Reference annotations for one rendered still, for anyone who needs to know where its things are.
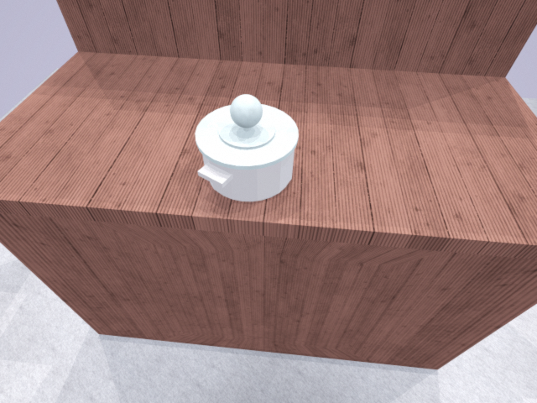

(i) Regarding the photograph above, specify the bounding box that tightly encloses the table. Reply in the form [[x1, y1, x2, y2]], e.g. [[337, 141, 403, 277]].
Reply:
[[0, 0, 537, 369]]

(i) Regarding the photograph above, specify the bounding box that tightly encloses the pot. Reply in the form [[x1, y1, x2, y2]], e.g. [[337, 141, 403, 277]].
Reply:
[[197, 150, 295, 202]]

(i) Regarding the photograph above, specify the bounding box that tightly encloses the lid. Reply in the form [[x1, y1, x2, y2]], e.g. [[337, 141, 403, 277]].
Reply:
[[196, 104, 299, 170]]

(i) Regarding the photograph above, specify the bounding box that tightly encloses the knob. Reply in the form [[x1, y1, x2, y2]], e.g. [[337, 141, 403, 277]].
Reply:
[[230, 94, 263, 128]]

